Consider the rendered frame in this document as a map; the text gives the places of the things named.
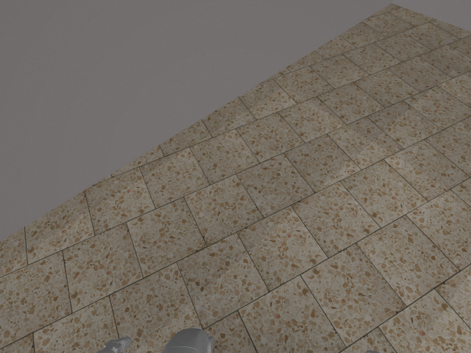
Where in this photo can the robot left thigh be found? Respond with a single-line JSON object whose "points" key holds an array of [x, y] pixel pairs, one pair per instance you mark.
{"points": [[190, 340]]}

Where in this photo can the robot left hand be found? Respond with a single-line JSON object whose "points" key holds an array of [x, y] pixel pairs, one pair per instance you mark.
{"points": [[116, 346]]}

